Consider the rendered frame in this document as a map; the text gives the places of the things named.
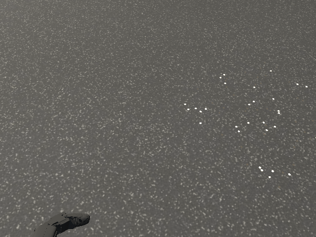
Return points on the robot left hand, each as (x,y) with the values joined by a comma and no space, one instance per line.
(60,223)

